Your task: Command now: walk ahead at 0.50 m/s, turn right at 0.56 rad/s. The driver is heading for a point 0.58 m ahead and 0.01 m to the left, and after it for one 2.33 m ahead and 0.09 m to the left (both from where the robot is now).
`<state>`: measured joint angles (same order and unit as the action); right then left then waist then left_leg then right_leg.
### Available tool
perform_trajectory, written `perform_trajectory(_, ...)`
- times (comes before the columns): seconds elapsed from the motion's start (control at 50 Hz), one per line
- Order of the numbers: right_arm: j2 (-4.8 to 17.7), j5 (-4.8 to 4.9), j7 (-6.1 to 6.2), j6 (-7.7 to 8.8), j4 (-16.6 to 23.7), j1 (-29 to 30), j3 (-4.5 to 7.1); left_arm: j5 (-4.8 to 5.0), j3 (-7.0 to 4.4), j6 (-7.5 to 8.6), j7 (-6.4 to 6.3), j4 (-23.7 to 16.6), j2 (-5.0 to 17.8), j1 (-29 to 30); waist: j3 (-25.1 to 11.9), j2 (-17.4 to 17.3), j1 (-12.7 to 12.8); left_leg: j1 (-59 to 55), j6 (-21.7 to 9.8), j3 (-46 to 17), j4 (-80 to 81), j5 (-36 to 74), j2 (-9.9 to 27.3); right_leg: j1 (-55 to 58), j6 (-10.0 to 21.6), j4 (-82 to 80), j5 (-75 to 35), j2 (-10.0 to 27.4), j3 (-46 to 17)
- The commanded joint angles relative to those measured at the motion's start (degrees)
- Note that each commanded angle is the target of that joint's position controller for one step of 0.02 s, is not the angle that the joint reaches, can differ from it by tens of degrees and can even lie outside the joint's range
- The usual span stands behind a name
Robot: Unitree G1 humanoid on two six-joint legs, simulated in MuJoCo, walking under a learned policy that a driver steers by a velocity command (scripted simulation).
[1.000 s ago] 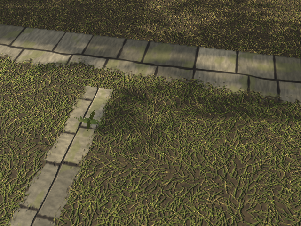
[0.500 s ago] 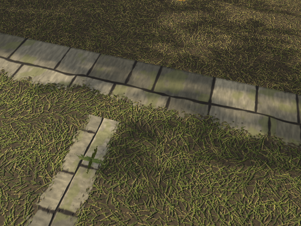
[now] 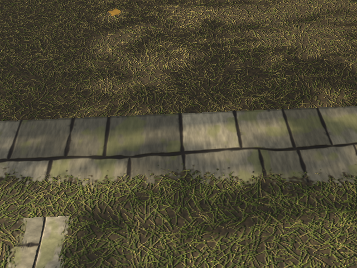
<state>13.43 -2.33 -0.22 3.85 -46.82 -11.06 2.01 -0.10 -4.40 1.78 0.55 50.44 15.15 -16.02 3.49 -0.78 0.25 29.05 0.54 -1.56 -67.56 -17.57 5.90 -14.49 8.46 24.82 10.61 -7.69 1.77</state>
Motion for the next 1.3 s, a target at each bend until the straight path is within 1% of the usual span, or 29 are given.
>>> perform_trajectory(0.02,4.1,-0.6,-0.4,-1.75,2.2,-4.4,0.95,0.33,-1.51,1.99,-0.2,-3.1,7.4,-1.9,-3.6,1.2,-2.0,4.1,1.9,1.2,4.5,3.6,0.6,3.4,7.7,-12.2,-19.4,13.9,-15.6)
perform_trajectory(0.14,4.8,-0.12,-0.76,-1.9,7.0,9.3,0.67,0.23,-1.61,1.65,-0.38,-2.5,8.0,-9.1,-1.4,4.2,3.3,11.8,3.1,1.0,20.0,14.8,-0.7,9.7,5.1,-12.1,-16.8,13.2,-18.4)
perform_trajectory(0.24,5.1,0.5,-1.27,-0.87,10.2,16.7,-0.05,-0.63,-1.65,1.5,-0.95,-2.7,8.8,-12.4,-1.0,4.9,5.7,10.7,1.9,1.0,29.8,15.6,-3.8,15.0,5.0,-7.8,-23.4,14.3,-21.3)
perform_trajectory(0.3,6.6,0.78,-1.17,-0.03,9.8,12.4,0.18,-0.85,-1.74,1.72,-1.55,-3.6,9.8,-9.4,-1.6,5.9,2.7,0.3,-0.5,0.7,36.1,13.3,-5.2,13.6,2.5,-5.1,-27.2,15.5,-22.3)
perform_trajectory(0.34,8.7,0.67,-0.27,0.79,5.9,0.4,1.33,-0.73,-1.6,2.24,-1.13,-3.5,10.2,-7.6,-6.4,3.9,-2.7,-16.1,-3.1,2.5,40.6,11.4,-7.9,11.5,0.2,6.4,-37.5,12.7,-19.7)
perform_trajectory(0.36,10.8,-0.07,0.48,1.51,4.4,-7.5,2.08,-0.46,-1.05,2.69,-0.67,-3.5,8.6,-8.0,-11.8,1.0,-6.1,-28.0,-5.2,-2.1,41.5,8.9,-2.8,6.3,-1.0,18.4,-30.7,9.4,-17.0)
perform_trajectory(0.38,15.4,-1.29,1.28,1.54,4.5,-14.4,2.93,0.53,0.34,3.03,-0.46,-5.0,3.2,-11.7,-19.8,-7.4,-6.3,-40.8,-9.2,-22.0,43.4,-1.9,12.0,-4.5,-2.7,35.6,-6.9,4.2,-11.6)
perform_trajectory(0.4,17.5,-0.38,0.77,0.59,2.9,-13.2,3.92,0.72,0.14,2.76,-0.4,-4.7,4.1,-17.7,-21.3,-19.0,-2.2,-43.4,-15.2,-45.9,52.6,-4.7,18.7,-16.4,-3.6,45.7,19.3,-1.3,-8.5)
perform_trajectory(0.42,11.7,0.52,0.24,0.14,4.4,-7.3,2.96,-0.96,0.0,2.0,-0.79,-3.2,6.9,-14.4,-11.4,-6.9,-1.0,-35.4,-14.7,-40.5,53.2,-11.1,16.7,-20.6,-3.2,49.3,14.7,3.4,-10.2)
perform_trajectory(0.44,7.7,0.96,-0.08,0.28,4.8,-4.0,2.05,-1.47,0.15,1.94,-0.19,-3.9,6.6,-8.4,-5.8,-0.7,-1.6,-28.3,-13.7,-30.9,53.7,-8.2,13.4,-20.0,-3.4,47.3,10.2,5.1,-9.8)
perform_trajectory(0.46,6.2,0.61,-0.17,0.42,4.3,-2.7,1.54,-1.41,0.38,1.88,0.21,-4.7,5.6,-6.1,-3.3,-0.3,-0.6,-24.0,-12.0,-23.9,54.9,-1.6,10.4,-18.9,-3.6,44.0,8.2,6.7,-9.3)
perform_trajectory(0.5,5.8,0.87,-0.08,1.29,2.1,-4.4,1.21,-2.33,0.71,0.98,0.94,-4.8,4.7,-5.6,-2.8,-4.1,0.6,-20.8,-10.7,-15.6,55.9,10.0,6.7,-16.3,-4.5,40.3,7.3,8.0,-8.4)
perform_trajectory(0.54,6.1,1.4,-0.53,2.37,0.5,-7.1,1.26,-2.38,0.95,0.47,1.23,-4.8,4.2,-5.4,-3.9,-4.6,1.0,-21.5,-11.5,-12.3,56.2,18.8,6.3,-16.6,-5.0,39.1,6.6,7.8,-7.4)
perform_trajectory(0.6,6.7,1.78,-0.67,2.58,-1.2,-9.3,1.43,-2.47,1.56,0.31,1.65,-6.9,3.5,1.0,-2.0,-4.2,0.5,-22.3,-12.5,-8.6,59.2,19.6,5.9,-21.8,-6.3,33.8,1.8,10.3,-4.8)
perform_trajectory(0.68,6.7,2.14,-0.68,1.8,-3.3,-13.2,1.34,-2.2,3.22,0.82,2.04,-10.3,0.9,11.9,-0.2,-3.9,-2.0,-20.8,-11.9,-5.8,59.4,22.9,2.8,-19.5,-8.4,18.8,-5.3,11.2,-0.3)
perform_trajectory(0.76,8.8,1.84,-0.42,1.16,-4.7,-16.3,1.86,-1.37,3.46,1.39,1.42,-11.4,1.8,16.0,-0.7,-4.1,-3.1,-23.0,-11.5,-7.5,55.2,28.2,4.0,-14.2,-8.6,10.8,-5.8,9.0,0.6)
perform_trajectory(0.8,9.4,1.63,-0.15,0.84,-4.9,-15.9,2.07,-1.27,3.13,1.87,0.87,-11.5,2.8,15.2,-1.2,-4.3,-2.1,-24.3,-10.9,-9.7,52.3,28.9,5.2,-10.7,-7.6,7.9,-3.0,8.4,-0.1)
perform_trajectory(0.84,10.0,1.91,-0.03,0.66,-4.7,-14.5,2.34,-1.75,2.23,2.79,-0.03,-8.8,4.4,6.6,-4.2,-2.4,2.2,-22.3,-9.3,-9.1,43.0,31.5,3.1,1.9,-6.0,1.2,-2.4,6.9,0.1)
perform_trajectory(0.86,8.3,2.32,-0.15,0.85,-4.1,-14.1,1.97,-2.84,1.08,3.61,-0.83,-6.8,7.6,-1.5,-9.5,1.2,5.3,-16.6,-7.9,-6.5,31.5,26.6,-0.5,14.3,-3.9,-0.2,-0.7,12.1,-5.3)
perform_trajectory(0.88,3.4,3.25,-0.08,1.04,-1.1,-14.8,0.88,-4.04,-0.16,3.81,-1.62,-6.9,13.2,-9.3,-18.4,10.2,7.6,-3.8,-5.9,-1.5,13.8,5.2,-6.4,29.0,-0.6,-2.9,8.0,28.3,-22.9)
perform_trajectory(0.9,4.7,3.13,0.23,0.37,-0.4,-17.6,1.51,-2.65,-0.98,2.5,-1.57,-6.2,14.7,-8.6,-19.8,17.3,5.3,7.1,-5.7,0.5,3.6,-13.7,-10.2,29.1,3.9,-9.3,12.9,34.4,-39.5)
perform_trajectory(0.92,7.5,1.8,0.47,-0.65,-1.8,-16.1,2.29,-1.99,0.3,2.06,-1.29,-7.3,9.0,-4.3,-11.6,8.0,3.5,9.6,-6.2,-2.3,-0.6,-10.6,-5.9,22.3,3.3,-10.3,17.7,31.9,-34.1)
perform_trajectory(0.94,6.3,1.42,-0.16,-0.94,-1.7,-13.4,2.24,-1.53,1.17,2.33,-1.04,-7.8,5.3,-0.5,-5.8,4.9,2.3,9.3,-5.9,-2.5,0.0,-5.8,-4.1,15.7,2.2,-11.8,14.8,28.8,-26.5)
perform_trajectory(0.96,4.9,1.42,-0.6,-1.32,-1.6,-12.5,2.18,-1.51,1.6,2.65,-0.94,-7.8,3.5,1.5,-3.2,5.3,0.9,7.4,-5.3,-2.2,1.9,-2.9,-2.7,11.1,0.6,-13.8,9.1,26.2,-20.0)
perform_trajectory(0.98,4.9,0.71,-0.98,-2.02,-1.5,-12.0,2.44,-1.26,1.85,3.07,-1.17,-7.3,2.6,1.6,-1.8,6.9,0.1,6.3,-4.6,-1.8,3.0,-1.5,-1.7,8.3,-0.3,-14.7,4.1,24.4,-15.3)
perform_trajectory(1.06,3.3,0.34,-2.05,-3.76,0.3,-8.1,2.41,-0.74,1.32,4.64,-1.37,-5.4,3.1,-1.3,-1.9,5.3,-1.2,8.5,-3.1,-0.8,2.5,4.9,-1.2,8.2,0.0,-16.0,-10.0,23.0,-5.6)
perform_trajectory(1.16,2.3,0.31,-2.79,-4.04,4.2,1.2,1.65,-0.92,1.03,4.49,-1.47,-3.2,3.4,-4.7,0.4,5.0,-0.2,12.2,-2.2,1.3,12.8,14.4,-1.0,9.8,-0.1,-15.7,-17.1,21.6,3.2)
perform_trajectory(1.22,1.6,0.24,-3.54,-3.98,6.7,7.3,0.78,-0.95,0.68,4.34,-1.56,-2.2,4.7,-6.6,1.8,5.3,1.4,9.2,-3.4,4.8,22.2,17.8,-1.5,10.6,-0.6,-15.2,-18.5,22.0,6.8)
perform_trajectory(1.3,2.7,-0.08,-3.89,-3.86,9.4,11.3,0.8,-1.11,0.18,3.07,-2.0,-0.7,6.7,-9.4,2.5,4.9,2.3,6.5,-6.8,8.5,28.8,10.9,-3.6,17.1,-1.3,-10.8,-27.9,24.0,9.8)
